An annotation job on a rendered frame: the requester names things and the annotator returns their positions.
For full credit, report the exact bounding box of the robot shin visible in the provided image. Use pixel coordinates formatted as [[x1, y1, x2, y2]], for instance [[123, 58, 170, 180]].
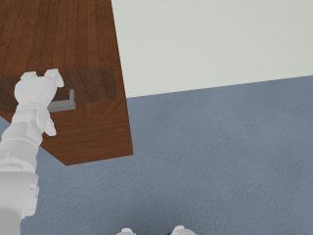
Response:
[[121, 228, 134, 234], [172, 225, 184, 233]]

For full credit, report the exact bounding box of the handle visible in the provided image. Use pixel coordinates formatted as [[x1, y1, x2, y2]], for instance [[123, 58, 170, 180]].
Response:
[[47, 89, 75, 113]]

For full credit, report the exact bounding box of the left robot hand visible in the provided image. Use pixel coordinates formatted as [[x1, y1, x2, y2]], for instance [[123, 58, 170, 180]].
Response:
[[14, 69, 64, 136]]

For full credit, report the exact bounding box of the robot left shin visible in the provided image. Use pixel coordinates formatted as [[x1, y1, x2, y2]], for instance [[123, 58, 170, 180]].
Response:
[[121, 228, 134, 234]]

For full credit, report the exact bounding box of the robot right shin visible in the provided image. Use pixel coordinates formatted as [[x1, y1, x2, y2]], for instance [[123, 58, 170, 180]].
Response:
[[172, 225, 184, 233]]

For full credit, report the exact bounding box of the drawer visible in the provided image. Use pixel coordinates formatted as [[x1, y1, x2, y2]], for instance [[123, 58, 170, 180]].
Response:
[[0, 67, 117, 114]]

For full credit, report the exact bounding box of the robot left upper arm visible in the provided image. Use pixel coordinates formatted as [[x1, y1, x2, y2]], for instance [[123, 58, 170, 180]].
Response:
[[0, 171, 39, 235]]

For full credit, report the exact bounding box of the cabinet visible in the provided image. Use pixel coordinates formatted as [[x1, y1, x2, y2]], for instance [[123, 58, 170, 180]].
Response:
[[0, 0, 134, 166]]

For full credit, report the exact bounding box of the left robot forearm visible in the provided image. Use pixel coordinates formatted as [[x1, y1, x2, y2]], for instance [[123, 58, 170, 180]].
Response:
[[0, 101, 48, 174]]

